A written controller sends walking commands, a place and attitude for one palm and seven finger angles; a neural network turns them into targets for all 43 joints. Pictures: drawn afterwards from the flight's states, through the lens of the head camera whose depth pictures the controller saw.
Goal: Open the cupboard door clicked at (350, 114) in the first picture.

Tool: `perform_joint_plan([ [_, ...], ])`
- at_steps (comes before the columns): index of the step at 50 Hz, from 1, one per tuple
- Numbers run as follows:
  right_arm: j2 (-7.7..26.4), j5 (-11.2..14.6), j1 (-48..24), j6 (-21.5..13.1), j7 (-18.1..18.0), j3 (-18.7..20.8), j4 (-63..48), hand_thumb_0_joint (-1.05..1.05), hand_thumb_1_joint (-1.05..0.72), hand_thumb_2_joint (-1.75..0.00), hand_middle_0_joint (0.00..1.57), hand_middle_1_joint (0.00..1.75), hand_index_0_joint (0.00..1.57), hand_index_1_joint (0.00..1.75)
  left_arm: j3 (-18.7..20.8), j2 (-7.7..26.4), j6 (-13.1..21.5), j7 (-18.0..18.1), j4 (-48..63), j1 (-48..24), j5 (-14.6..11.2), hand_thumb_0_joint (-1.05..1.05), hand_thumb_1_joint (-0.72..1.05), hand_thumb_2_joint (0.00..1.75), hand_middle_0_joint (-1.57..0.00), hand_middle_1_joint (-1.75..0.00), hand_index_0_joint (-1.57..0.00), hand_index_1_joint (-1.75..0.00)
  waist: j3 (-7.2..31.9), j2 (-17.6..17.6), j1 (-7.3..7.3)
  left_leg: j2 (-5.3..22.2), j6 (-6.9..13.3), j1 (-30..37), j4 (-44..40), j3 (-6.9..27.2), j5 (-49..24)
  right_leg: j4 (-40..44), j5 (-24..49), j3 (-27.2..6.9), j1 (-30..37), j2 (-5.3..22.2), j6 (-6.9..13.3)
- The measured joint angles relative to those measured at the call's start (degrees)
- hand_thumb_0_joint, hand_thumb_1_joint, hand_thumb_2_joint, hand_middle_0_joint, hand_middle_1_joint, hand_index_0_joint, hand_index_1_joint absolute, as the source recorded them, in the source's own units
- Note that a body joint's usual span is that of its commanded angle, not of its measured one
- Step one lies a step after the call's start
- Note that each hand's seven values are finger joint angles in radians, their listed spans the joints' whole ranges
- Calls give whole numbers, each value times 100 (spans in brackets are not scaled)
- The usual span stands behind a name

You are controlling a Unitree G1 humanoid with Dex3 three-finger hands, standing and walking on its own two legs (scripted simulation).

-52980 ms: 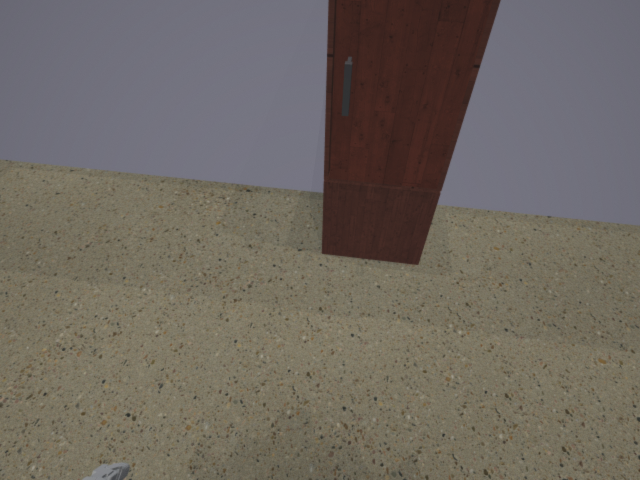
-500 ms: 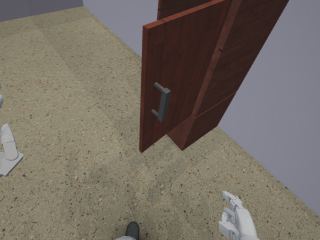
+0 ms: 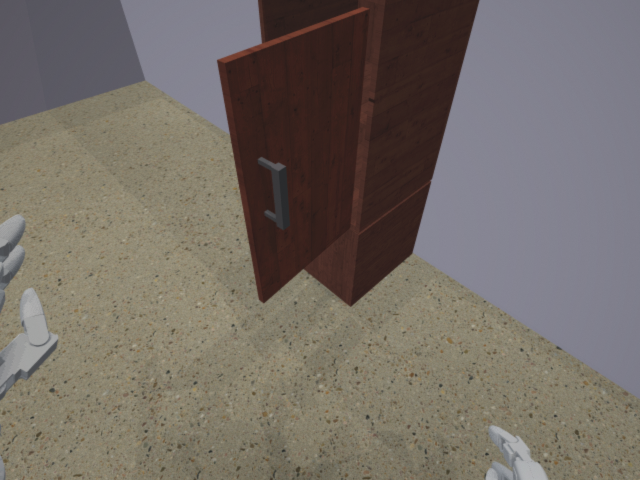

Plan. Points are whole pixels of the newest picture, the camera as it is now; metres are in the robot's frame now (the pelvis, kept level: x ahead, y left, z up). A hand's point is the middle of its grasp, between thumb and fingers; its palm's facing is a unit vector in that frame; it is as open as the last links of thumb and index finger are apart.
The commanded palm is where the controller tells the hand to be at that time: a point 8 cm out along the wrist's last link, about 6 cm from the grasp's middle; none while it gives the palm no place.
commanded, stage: stop stepping back and stand still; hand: left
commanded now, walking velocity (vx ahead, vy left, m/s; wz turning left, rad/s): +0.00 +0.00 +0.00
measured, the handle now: (273, 194) +0.62 +0.09 +0.01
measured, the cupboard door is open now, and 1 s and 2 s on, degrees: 95 95 95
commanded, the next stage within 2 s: let the arm hang, fingers relaxed in 0.84 s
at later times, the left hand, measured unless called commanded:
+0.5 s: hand out of the picture +0.15 +0.28 +0.18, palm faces +0.39 -0.80 -0.45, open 7.4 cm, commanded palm +0.09 +0.33 +0.19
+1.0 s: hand out of the picture +0.15 +0.30 +0.12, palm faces +0.33 -0.80 -0.51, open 7.4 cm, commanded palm none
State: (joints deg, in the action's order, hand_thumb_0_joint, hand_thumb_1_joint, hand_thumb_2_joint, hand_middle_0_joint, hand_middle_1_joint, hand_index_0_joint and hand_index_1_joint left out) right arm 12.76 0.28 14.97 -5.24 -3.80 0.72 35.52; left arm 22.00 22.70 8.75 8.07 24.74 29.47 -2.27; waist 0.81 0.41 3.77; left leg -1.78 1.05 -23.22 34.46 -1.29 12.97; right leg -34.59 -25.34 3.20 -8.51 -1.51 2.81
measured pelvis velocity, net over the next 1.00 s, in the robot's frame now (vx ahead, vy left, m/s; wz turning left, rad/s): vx -0.06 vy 0.04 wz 0.03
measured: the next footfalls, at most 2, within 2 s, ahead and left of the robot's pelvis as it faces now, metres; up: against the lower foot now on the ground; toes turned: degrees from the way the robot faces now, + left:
left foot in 0.20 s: +0.05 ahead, +0.14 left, +0.00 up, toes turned +2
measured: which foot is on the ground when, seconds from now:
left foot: up 0.00-0.18, down 0.20-1.00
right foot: down 0.00-1.00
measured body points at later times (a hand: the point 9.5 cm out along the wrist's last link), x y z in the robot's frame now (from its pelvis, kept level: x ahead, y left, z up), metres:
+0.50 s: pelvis -0.05 +0.03 +0.01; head -0.05 +0.04 +0.46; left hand +0.12 +0.32 +0.21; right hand +0.13 -0.19 -0.05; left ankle +0.01 +0.14 -0.72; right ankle -0.06 -0.08 -0.72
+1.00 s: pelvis -0.06 +0.04 +0.01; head -0.06 +0.03 +0.46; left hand +0.12 +0.34 +0.15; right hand +0.10 -0.20 -0.09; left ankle +0.01 +0.14 -0.72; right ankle -0.06 -0.08 -0.72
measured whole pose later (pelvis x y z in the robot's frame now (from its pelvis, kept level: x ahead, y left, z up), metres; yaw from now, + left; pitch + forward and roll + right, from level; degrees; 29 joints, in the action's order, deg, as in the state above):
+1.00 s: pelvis -0.06 +0.04 +0.01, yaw +2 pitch -1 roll -2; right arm 13.9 -0.2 11.9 -7.4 -1.2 -0.3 41.4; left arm 16.6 23.6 8.5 5.1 13.1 25.0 0.4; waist 0.2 -3.7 -0.4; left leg 0.3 1.6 -19.9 28.6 -0.2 8.1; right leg -26.3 -14.2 4.5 -11.5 -0.9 0.7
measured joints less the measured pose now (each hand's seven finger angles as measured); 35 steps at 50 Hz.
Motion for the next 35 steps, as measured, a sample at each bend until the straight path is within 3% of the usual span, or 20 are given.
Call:
perform_joint_plan([
  [3, -90, 3, 133, 30, 86, -10, 100, 1, -91, -90, 20, 30, 20, 30, 1, 64, 246, -38, 497, 529, -2, 2, 89, 89, -21, -31, -21, -30, 74, 79, -162, -47, -155, -398, 1461, 155, 468, 300, 300, -54, -19, -26, 123],
  [5, -130, 0, 217, 35, 65, -31, 194, 1, -91, -90, 20, 30, 20, 30, 142, 123, 412, 0, 587, 768, 18, 2, 89, 89, -21, -31, -21, -30, 144, 149, -281, 20, -182, -335, 1709, 97, 485, 542, 459, -154, 28, -7, 106],
  [8, -103, -2, 293, -32, -54, -48, 227, 1, -91, -90, 20, 30, 20, 30, 296, 189, 523, 97, 332, 607, 53, 2, 88, 89, -21, -31, -21, -30, 111, 74, -351, 204, -133, 149, 791, -12, 307, 718, 574, -109, 99, 13, 55],
  [10, -3, -13, 259, -100, -99, -35, 256, 1, -91, -90, 20, 30, 20, 30, 289, 122, 479, 150, 63, 312, 37, 2, 88, 89, -21, -31, -21, -30, 43, -111, -365, 302, -72, 578, -49, 3, -182, 624, 528, -7, 80, -21, 0],
  [11, 39, -16, 202, -116, -110, -12, 286, 1, -91, -90, 20, 30, 20, 30, 263, 66, 428, 168, -56, 161, 23, 1, 89, 89, -21, -31, -21, -30, 5, -194, -369, 318, -104, 736, -314, 26, -27, 513, 476, 29, 37, -32, -33],
  [14, -1, 20, -83, -70, -110, -4, 357, 1, -91, -90, 20, 30, 20, 30, 153, -109, 229, 176, -331, -130, 6, 2, 89, 90, -21, -30, -21, -30, -158, -143, -435, 231, -91, 829, -420, -78, 113, 400, 479, -53, 5, 75, -83],
  [17, -88, 17, -270, -106, -76, -82, 186, 1, -91, -90, 20, 30, 20, 30, 16, -175, 70, 109, -202, -67, 29, 2, 89, 90, -20, -30, -21, -30, -244, -107, -380, 248, -56, 817, -483, -114, -47, 512, 631, -88, 4, 62, -140],
  [24, -270, -30, -393, -175, -30, -229, -154, 1, -91, -90, 20, 30, 20, 30, 3, 93, 233, 26, 499, 325, 1, 2, 89, 89, -21, -31, -21, -30, -208, 16, -306, 292, -28, 690, -663, -38, -311, 843, 971, -15, -37, 2, -157],
  [29, -227, -45, -320, -133, -56, -225, -158, 1, -91, -90, 20, 30, 20, 30, 213, 119, 271, 87, 303, 360, -29, 2, 89, 89, -21, -31, -21, -30, -130, -81, -382, 296, -1, 624, -788, -10, -457, 1074, 1176, 11, -47, -12, -192],
  [35, -147, -34, -202, -133, -89, -208, 24, 1, -91, -90, 20, 30, 20, 30, 48, -185, 57, 135, -113, 94, 15, 2, 89, 90, -20, -30, -21, -30, -196, -165, -472, 232, 42, 643, -952, 5, -609, 1173, 1287, 26, -46, 40, -241],
])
